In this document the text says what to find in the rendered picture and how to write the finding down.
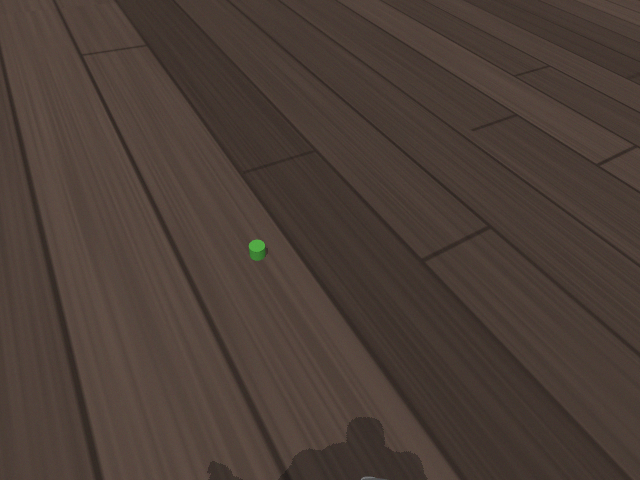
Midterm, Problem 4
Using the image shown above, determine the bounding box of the tin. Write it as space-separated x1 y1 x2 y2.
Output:
249 240 265 261

